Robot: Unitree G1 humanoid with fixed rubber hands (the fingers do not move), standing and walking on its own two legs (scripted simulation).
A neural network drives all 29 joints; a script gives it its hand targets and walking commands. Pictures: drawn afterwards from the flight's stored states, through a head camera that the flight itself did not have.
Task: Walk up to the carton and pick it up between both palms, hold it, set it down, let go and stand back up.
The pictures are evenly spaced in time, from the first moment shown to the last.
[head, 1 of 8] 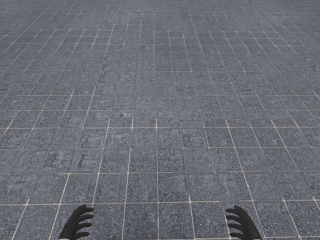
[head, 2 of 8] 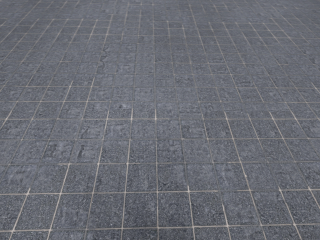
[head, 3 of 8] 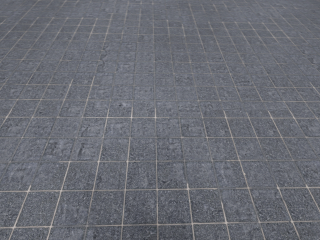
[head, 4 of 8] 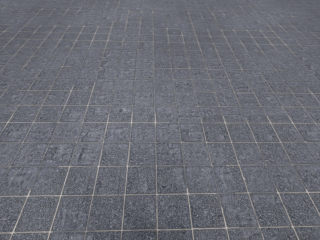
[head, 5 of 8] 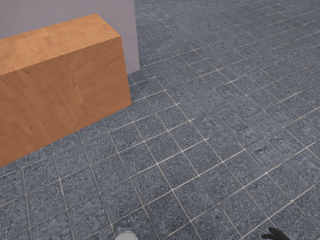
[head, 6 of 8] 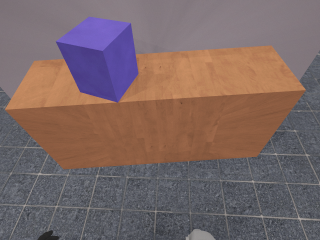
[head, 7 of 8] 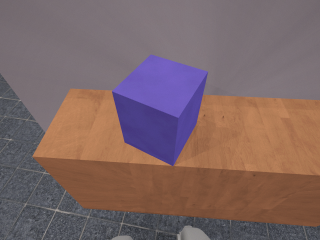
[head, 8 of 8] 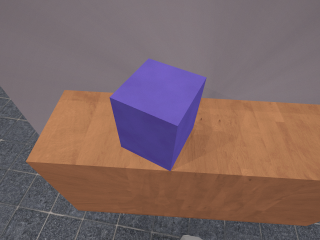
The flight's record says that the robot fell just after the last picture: no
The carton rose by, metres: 0.00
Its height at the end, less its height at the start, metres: +0.00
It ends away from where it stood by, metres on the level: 0.00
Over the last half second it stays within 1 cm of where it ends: yes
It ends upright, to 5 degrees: yes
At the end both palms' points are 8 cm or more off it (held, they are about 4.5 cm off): yes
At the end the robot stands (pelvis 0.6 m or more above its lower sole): yes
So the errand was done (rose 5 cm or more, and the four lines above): no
